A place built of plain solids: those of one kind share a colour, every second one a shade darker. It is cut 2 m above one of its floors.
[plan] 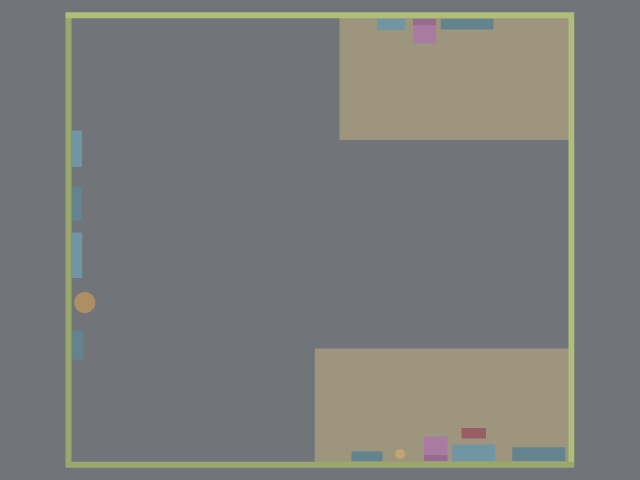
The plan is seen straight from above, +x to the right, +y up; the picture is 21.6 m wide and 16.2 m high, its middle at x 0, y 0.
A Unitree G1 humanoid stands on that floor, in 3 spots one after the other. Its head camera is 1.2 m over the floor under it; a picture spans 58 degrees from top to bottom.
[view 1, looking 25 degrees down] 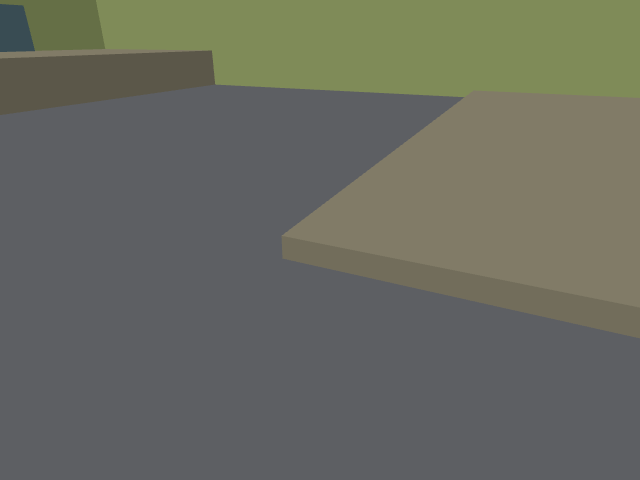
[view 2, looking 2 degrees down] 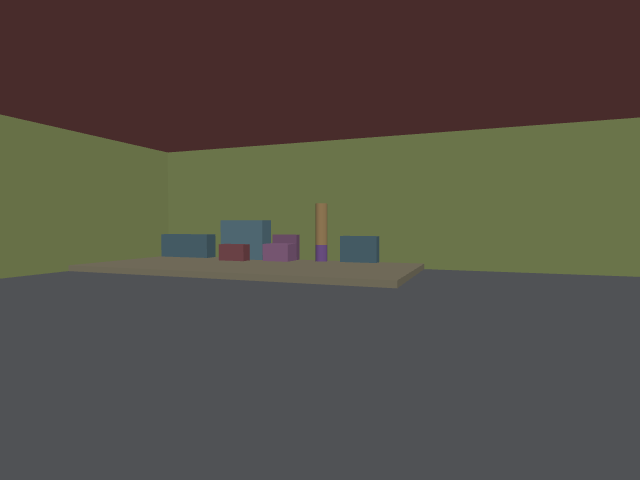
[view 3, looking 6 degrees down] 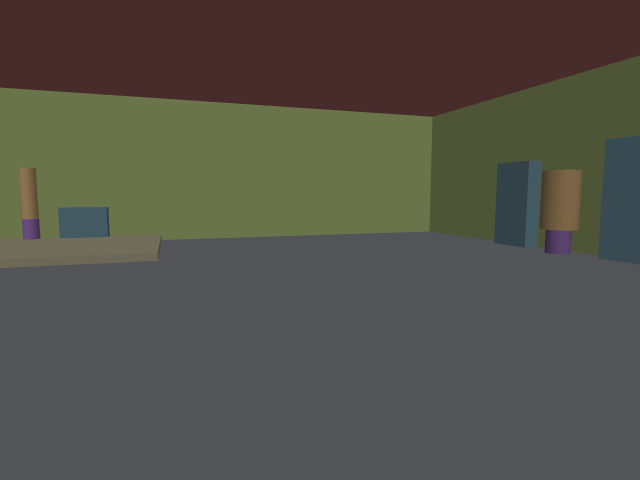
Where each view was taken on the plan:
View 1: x -2.18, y -4.84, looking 25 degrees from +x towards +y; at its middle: floor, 2.48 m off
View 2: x -1.74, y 4.47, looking -69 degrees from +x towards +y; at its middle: bush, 12.35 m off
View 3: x -0.43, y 4.67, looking -109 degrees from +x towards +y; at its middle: ground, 11.48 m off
